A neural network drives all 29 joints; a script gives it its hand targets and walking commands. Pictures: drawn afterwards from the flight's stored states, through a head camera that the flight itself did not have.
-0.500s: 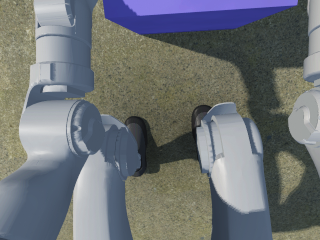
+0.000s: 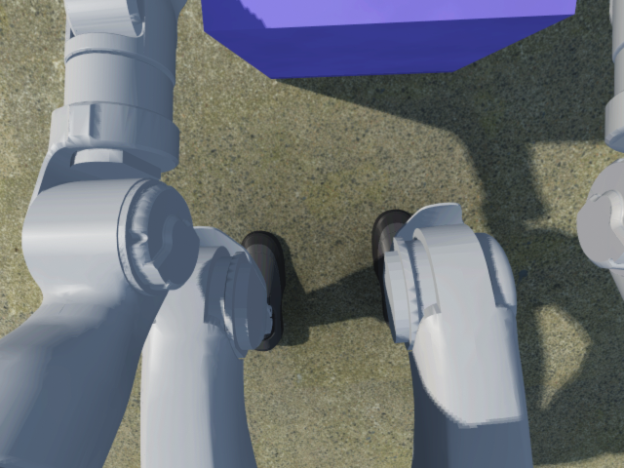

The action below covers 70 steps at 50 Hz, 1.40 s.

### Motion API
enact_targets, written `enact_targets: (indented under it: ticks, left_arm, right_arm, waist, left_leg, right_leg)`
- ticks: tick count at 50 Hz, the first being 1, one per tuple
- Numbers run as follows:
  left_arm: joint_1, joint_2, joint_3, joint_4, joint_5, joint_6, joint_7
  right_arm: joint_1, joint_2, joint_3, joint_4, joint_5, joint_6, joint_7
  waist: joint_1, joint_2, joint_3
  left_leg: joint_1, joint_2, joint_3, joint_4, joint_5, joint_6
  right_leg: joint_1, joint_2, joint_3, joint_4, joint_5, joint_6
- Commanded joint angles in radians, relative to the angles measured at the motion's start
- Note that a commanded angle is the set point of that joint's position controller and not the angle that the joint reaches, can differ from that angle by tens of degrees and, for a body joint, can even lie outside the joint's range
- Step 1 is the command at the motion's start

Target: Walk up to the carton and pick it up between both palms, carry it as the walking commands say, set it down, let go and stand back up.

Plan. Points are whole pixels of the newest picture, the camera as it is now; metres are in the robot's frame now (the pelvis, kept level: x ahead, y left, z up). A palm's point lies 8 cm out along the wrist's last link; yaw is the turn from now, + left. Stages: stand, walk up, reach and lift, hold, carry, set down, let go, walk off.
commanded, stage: set down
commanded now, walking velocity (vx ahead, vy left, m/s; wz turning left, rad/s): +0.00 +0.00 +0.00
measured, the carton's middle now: out of the picture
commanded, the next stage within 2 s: none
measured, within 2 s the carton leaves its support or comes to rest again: neither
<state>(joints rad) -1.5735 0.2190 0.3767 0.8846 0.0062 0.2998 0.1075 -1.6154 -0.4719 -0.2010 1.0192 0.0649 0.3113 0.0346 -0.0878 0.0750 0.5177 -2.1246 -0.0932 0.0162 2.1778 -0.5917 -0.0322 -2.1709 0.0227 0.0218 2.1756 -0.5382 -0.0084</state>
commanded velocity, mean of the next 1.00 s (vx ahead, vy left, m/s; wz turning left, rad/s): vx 0.00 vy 0.00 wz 0.00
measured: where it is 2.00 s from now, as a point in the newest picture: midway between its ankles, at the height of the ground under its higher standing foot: (331, 301)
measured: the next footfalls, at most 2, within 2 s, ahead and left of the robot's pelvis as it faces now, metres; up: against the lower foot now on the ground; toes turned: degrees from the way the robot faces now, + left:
none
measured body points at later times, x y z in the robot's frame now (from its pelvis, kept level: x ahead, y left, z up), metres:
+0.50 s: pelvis +0.00 +0.00 -0.01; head +0.38 -0.05 +0.23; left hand +0.61 +0.08 -0.15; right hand +0.57 -0.27 -0.15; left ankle +0.12 +0.12 -0.35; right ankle +0.13 -0.11 -0.35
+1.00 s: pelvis +0.01 +0.00 -0.01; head +0.38 -0.05 +0.22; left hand +0.61 +0.08 -0.16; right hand +0.57 -0.28 -0.16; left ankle +0.12 +0.12 -0.35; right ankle +0.13 -0.11 -0.35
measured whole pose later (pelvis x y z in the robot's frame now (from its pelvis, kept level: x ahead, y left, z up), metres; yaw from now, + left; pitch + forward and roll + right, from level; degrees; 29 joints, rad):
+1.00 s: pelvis +0.01 +0.00 -0.01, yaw +0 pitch +31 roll +1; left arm -1.56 0.21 0.44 0.90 0.05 0.21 0.06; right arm -1.57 -0.44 -0.36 1.01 0.00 0.24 0.16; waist -0.11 0.07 0.52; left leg -2.15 -0.11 0.01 2.23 -0.62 -0.03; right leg -2.18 0.01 0.01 2.22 -0.58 0.00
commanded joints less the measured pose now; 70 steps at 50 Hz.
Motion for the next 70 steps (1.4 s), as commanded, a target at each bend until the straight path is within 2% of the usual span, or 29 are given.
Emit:
enact_targets:
  ticks: [1,7,8,15,24,25,26,28,29,33,35,36,42,47,49,52,55,56,57,58,59,60,61,62,64,65,68,69,70]
  left_arm:
    - [-0.573,-0.837,-0.336,-0.021,-0.083,-0.001,-0.233]
    - [-0.511,-0.842,-0.303,0.022,-0.05,0.004,-0.233]
    - [-0.508,-0.838,-0.3,0.008,-0.049,0.0,-0.234]
    - [-0.469,-0.806,-0.274,0.027,-0.022,-0.001,-0.235]
    - [-0.416,-0.767,-0.27,0.081,0.001,0.013,-0.237]
    - [-0.428,-0.774,-0.269,0.084,-0.001,0.011,-0.237]
    - [-0.404,-0.766,-0.275,0.088,-0.001,0.011,-0.237]
    - [-0.407,-0.772,-0.267,0.075,-0.001,0.007,-0.243]
    - [-0.407,-0.771,-0.285,0.08,-0.006,0.01,-0.243]
    - [-0.387,-0.752,-0.275,0.089,-0.003,0.006,-0.241]
    - [-0.38,-0.729,-0.272,0.074,-0.002,0.001,-0.236]
    - [-0.371,-0.738,-0.27,0.102,-0.005,0.003,-0.23]
    - [-0.339,-0.675,-0.256,0.091,-0.005,-0.011,-0.215]
    - [-0.321,-0.56,-0.208,0.088,0.018,-0.038,-0.186]
    - [-0.297,-0.449,-0.184,0.094,0.019,-0.049,-0.157]
    - [-0.263,-0.17,-0.153,0.043,0.018,-0.09,-0.073]
    - [-0.244,0.125,-0.192,-0.005,-0.066,-0.132,0.022]
    - [-0.255,0.169,-0.208,-0.026,-0.099,-0.144,0.047]
    - [-0.267,0.183,-0.24,-0.031,-0.139,-0.152,0.06]
    - [-0.266,0.215,-0.236,-0.02,-0.163,-0.159,0.067]
    - [-0.274,0.233,-0.236,-0.056,-0.181,-0.166,0.071]
    - [-0.27,0.23,-0.234,-0.014,-0.189,-0.164,0.067]
    - [-0.271,0.231,-0.235,-0.02,-0.196,-0.164,0.063]
    - [-0.249,0.248,-0.224,0.005,-0.191,-0.167,0.06]
    - [-0.23,0.244,-0.237,0.011,-0.203,-0.167,0.047]
    - [-0.201,0.223,-0.249,0.066,-0.217,-0.161,0.04]
    - [-0.22,0.273,-0.241,0.075,-0.198,-0.164,0.032]
    - [-0.241,0.278,-0.242,0.061,-0.2,-0.163,0.035]
    - [-0.241,0.275,-0.251,0.055,-0.195,-0.165,0.036]
  right_arm:
    - [-0.529,0.923,0.231,-0.163,0.107,-0.016,0.283]
    - [-0.483,0.903,0.185,-0.132,0.065,-0.013,0.304]
    - [-0.46,0.917,0.192,-0.12,0.065,-0.009,0.306]
    - [-0.433,0.891,0.166,-0.106,0.04,-0.009,0.312]
    - [-0.405,0.849,0.145,-0.064,0.026,0.003,0.321]
    - [-0.403,0.854,0.142,-0.064,0.021,0.001,0.323]
    - [-0.384,0.851,0.151,-0.055,0.026,0.005,0.325]
    - [-0.408,0.844,0.147,-0.062,0.022,0.0,0.324]
    - [-0.388,0.835,0.151,-0.06,0.022,0.0,0.322]
    - [-0.364,0.819,0.128,-0.03,0.012,-0.001,0.324]
    - [-0.352,0.816,0.127,-0.041,0.017,-0.007,0.32]
    - [-0.378,0.806,0.129,-0.047,0.016,-0.007,0.317]
    - [-0.345,0.722,0.106,-0.049,0.004,-0.028,0.3]
    - [-0.284,0.629,0.055,0.002,-0.035,-0.05,0.258]
    - [-0.271,0.496,0.007,-0.009,-0.043,-0.07,0.227]
    - [-0.216,0.226,-0.057,-0.008,-0.049,-0.115,0.132]
    - [-0.197,-0.123,-0.097,-0.103,-0.012,-0.176,0.015]
    - [-0.204,-0.156,-0.068,-0.11,0.018,-0.192,-0.015]
    - [-0.215,-0.179,-0.067,-0.136,0.034,-0.206,-0.038]
    - [-0.208,-0.213,-0.053,-0.116,0.053,-0.214,-0.052]
    - [-0.219,-0.203,-0.042,-0.165,0.07,-0.222,-0.065]
    - [-0.203,-0.204,-0.027,-0.079,0.072,-0.218,-0.069]
    - [-0.227,-0.208,-0.031,-0.107,0.071,-0.223,-0.075]
    - [-0.203,-0.185,-0.015,-0.057,0.073,-0.217,-0.076]
    - [-0.207,-0.179,0.006,-0.075,0.099,-0.219,-0.07]
    - [-0.206,-0.173,0.031,-0.014,0.114,-0.211,-0.065]
    - [-0.193,-0.164,0.062,0.011,0.149,-0.212,-0.056]
    - [-0.193,-0.207,0.025,0.031,0.137,-0.214,-0.054]
    - [-0.191,-0.198,0.038,0.04,0.147,-0.212,-0.051]
  waist:
    - [-0.032,-0.057,-1.314]
    - [-0.039,-0.028,-1.211]
    - [-0.035,-0.053,-1.207]
    - [-0.038,-0.056,-1.12]
    - [-0.038,-0.02,-1.024]
    - [-0.054,-0.009,-1.004]
    - [-0.035,-0.01,-0.997]
    - [-0.037,-0.009,-1.003]
    - [-0.058,-0.002,-1.002]
    - [-0.057,0.008,-0.951]
    - [-0.038,0.005,-0.979]
    - [-0.052,0.003,-0.971]
    - [-0.057,0.0,-0.962]
    - [-0.057,-0.029,-0.981]
    - [-0.067,-0.016,-1.008]
    - [-0.052,-0.007,-1.127]
    - [-0.065,-0.037,-1.348]
    - [-0.044,-0.046,-1.431]
    - [-0.079,-0.045,-1.5]
    - [-0.075,-0.07,-1.512]
    - [-0.074,-0.089,-1.562]
    - [-0.058,-0.114,-1.506]
    - [-0.068,-0.118,-1.492]
    - [-0.057,-0.142,-1.47]
    - [-0.042,-0.122,-1.484]
    - [-0.036,-0.113,-1.441]
    - [-0.006,-0.095,-1.426]
    - [-0.028,-0.076,-1.402]
    - [-0.016,-0.054,-1.413]
  left_leg:
    - [0.44,-0.049,0.061,-0.164,0.134,0.043]
    - [0.408,-0.055,0.056,-0.163,0.13,0.033]
    - [0.404,-0.056,0.059,-0.164,0.128,0.037]
    - [0.348,-0.054,0.054,-0.157,0.093,0.038]
    - [0.36,-0.043,0.05,-0.157,0.045,0.037]
    - [0.339,-0.044,0.052,-0.155,0.032,0.034]
    - [0.34,-0.043,0.051,-0.153,0.039,0.034]
    - [0.343,-0.042,0.053,-0.144,0.039,0.035]
    - [0.358,-0.037,0.049,-0.15,0.044,0.034]
    - [0.334,-0.04,0.05,-0.15,0.019,0.031]
    - [0.377,-0.036,0.053,-0.144,0.049,0.027]
    - [0.357,-0.037,0.041,-0.144,0.037,0.032]
    - [0.387,-0.036,0.04,-0.133,0.066,0.024]
    - [0.404,-0.032,0.042,-0.132,0.074,0.014]
    - [0.422,-0.031,0.039,-0.13,0.083,0.01]
    - [0.48,-0.023,0.05,-0.112,0.144,-0.007]
    - [0.566,-0.021,0.044,-0.091,0.274,-0.017]
    - [0.573,-0.018,0.049,-0.078,0.311,-0.021]
    - [0.608,-0.022,0.038,-0.073,0.363,-0.017]
    - [0.574,-0.018,0.043,-0.071,0.357,-0.013]
    - [0.57,-0.025,0.046,-0.071,0.386,-0.011]
    - [0.506,-0.025,0.05,-0.078,0.346,-0.005]
    - [0.47,-0.025,0.047,-0.077,0.336,0.0]
    - [0.44,-0.025,0.056,-0.085,0.315,0.002]
    - [0.432,-0.021,0.052,-0.091,0.324,0.006]
    - [0.395,-0.017,0.054,-0.088,0.287,0.008]
    - [0.393,-0.001,0.059,-0.089,0.268,0.011]
    - [0.399,0.003,0.061,-0.09,0.258,0.003]
    - [0.43,0.006,0.059,-0.089,0.265,0.001]
  right_leg:
    - [0.56,0.033,-0.06,-0.195,0.193,0.012]
    - [0.483,0.028,-0.059,-0.193,0.174,0.004]
    - [0.488,0.029,-0.058,-0.193,0.175,0.006]
    - [0.459,0.027,-0.049,-0.189,0.142,0.006]
    - [0.41,0.016,-0.048,-0.188,0.058,0.002]
    - [0.398,0.021,-0.046,-0.193,0.053,0.0]
    - [0.399,0.015,-0.043,-0.185,0.053,0.002]
    - [0.402,0.018,-0.045,-0.185,0.058,-0.002]
    - [0.414,0.018,-0.044,-0.186,0.069,0.001]
    - [0.397,0.012,-0.044,-0.186,0.037,-0.004]
    - [0.4,0.013,-0.051,-0.176,0.059,0.003]
    - [0.396,0.008,-0.048,-0.175,0.053,0.003]
    - [0.399,0.006,-0.05,-0.168,0.067,0.006]
    - [0.436,0.01,-0.054,-0.173,0.08,0.011]
    - [0.43,0.002,-0.066,-0.16,0.098,0.015]
    - [0.511,0.003,-0.063,-0.157,0.169,0.023]
    - [0.638,-0.003,-0.069,-0.133,0.332,0.034]
    - [0.694,-0.011,-0.049,-0.132,0.398,0.032]
    - [0.72,-0.009,-0.049,-0.128,0.457,0.035]
    - [0.767,-0.017,-0.041,-0.111,0.498,0.03]
    - [0.819,-0.017,-0.032,-0.109,0.559,0.032]
    - [0.84,-0.025,-0.026,-0.107,0.553,0.026]
    - [0.842,-0.021,-0.018,-0.104,0.56,0.03]
    - [0.859,-0.021,-0.007,-0.114,0.562,0.024]
    - [0.844,-0.026,0.0,-0.112,0.558,0.023]
    - [0.821,-0.032,0.004,-0.115,0.528,0.015]
    - [0.803,-0.038,0.007,-0.115,0.503,0.013]
    - [0.765,-0.037,0.006,-0.127,0.467,0.012]
    - [0.74,-0.038,0.004,-0.126,0.448,0.011]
